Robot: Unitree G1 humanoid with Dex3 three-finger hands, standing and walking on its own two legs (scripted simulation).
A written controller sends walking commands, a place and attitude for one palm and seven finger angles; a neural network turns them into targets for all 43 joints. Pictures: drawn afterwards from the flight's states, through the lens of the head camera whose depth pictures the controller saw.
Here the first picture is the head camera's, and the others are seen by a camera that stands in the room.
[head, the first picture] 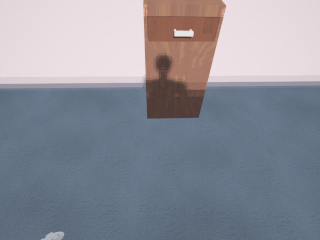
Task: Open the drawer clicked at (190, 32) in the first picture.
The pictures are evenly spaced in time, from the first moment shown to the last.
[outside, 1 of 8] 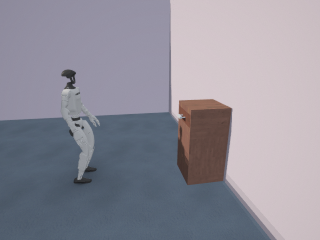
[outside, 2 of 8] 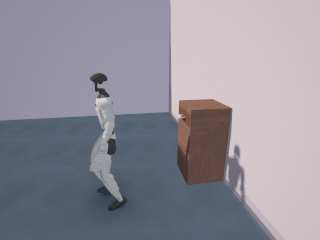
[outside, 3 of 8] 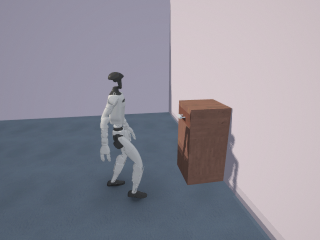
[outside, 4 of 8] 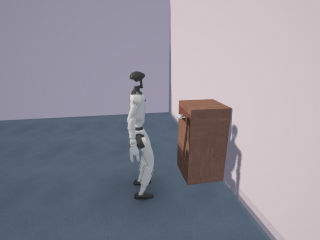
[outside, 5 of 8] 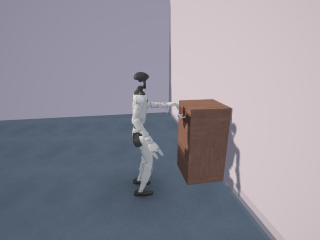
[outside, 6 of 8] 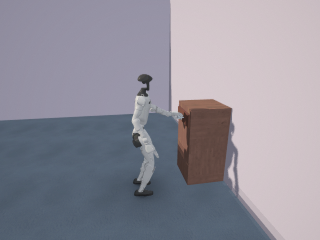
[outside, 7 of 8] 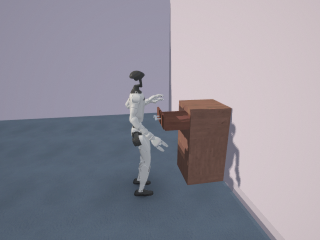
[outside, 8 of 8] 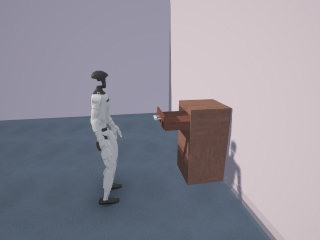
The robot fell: no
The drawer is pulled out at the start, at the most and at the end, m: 0.00 0.30 0.28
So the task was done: yes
